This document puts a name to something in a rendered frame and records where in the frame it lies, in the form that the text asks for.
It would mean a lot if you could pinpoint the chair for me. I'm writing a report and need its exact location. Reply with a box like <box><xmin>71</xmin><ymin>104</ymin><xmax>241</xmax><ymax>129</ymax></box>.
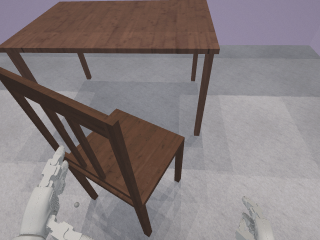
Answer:
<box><xmin>0</xmin><ymin>67</ymin><xmax>185</xmax><ymax>237</ymax></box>

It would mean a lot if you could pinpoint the robot left hand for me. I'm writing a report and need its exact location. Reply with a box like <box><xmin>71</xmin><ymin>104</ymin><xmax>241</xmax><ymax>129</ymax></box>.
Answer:
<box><xmin>19</xmin><ymin>145</ymin><xmax>95</xmax><ymax>240</ymax></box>

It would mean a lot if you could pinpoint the table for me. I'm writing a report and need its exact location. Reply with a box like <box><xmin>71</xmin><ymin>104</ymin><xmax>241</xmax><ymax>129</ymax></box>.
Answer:
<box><xmin>0</xmin><ymin>0</ymin><xmax>220</xmax><ymax>136</ymax></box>

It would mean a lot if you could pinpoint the robot right hand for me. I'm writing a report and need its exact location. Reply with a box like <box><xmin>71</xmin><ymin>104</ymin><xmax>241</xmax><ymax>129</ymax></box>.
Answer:
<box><xmin>236</xmin><ymin>196</ymin><xmax>276</xmax><ymax>240</ymax></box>

